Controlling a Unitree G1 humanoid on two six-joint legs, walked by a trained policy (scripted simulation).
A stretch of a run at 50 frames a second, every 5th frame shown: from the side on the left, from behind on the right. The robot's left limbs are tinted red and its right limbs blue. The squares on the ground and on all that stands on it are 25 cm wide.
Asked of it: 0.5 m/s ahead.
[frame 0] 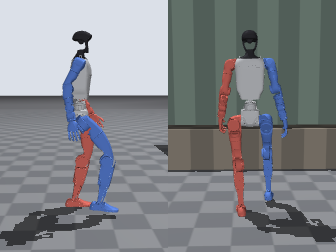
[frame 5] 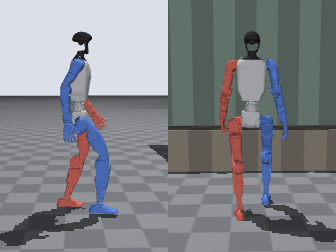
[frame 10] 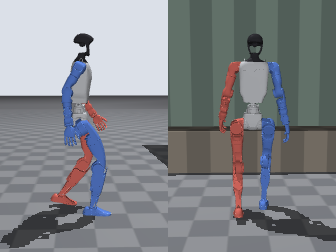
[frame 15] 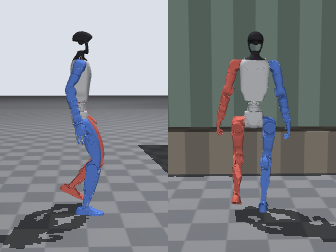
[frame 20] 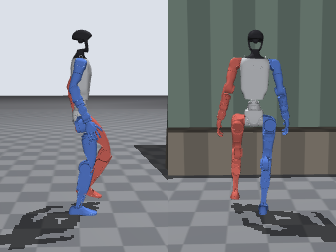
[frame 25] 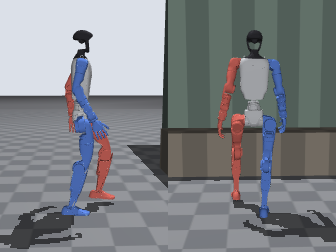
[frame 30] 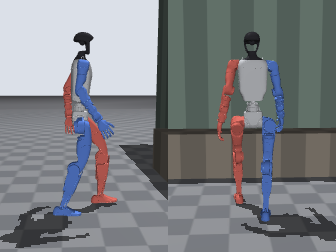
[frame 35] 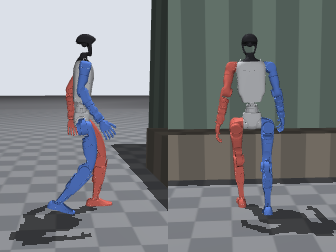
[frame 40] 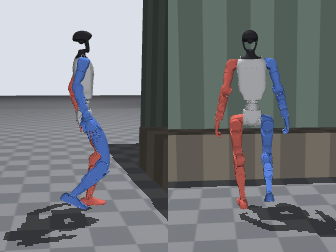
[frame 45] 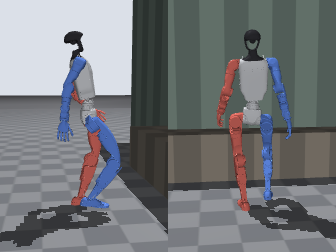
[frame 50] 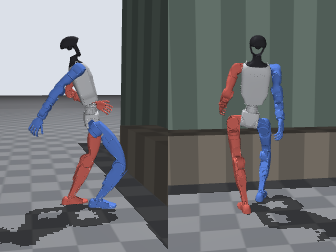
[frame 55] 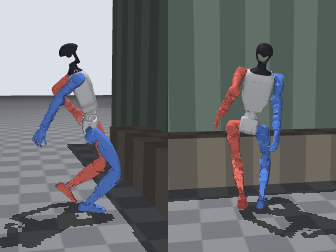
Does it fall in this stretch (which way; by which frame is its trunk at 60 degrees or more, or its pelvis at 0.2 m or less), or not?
no
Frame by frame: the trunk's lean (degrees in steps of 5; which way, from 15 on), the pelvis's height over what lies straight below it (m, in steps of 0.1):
0: 0, 0.8
5: 5, 0.8
10: 5, 0.8
15: 5, 0.8
20: 0, 0.8
25: 0, 0.8
30: 5, 0.8
35: 5, 0.8
40: 5, 0.8
45: 15 backward, 0.8
50: 20 backward, 0.7
55: 25 backward and to its right, 0.7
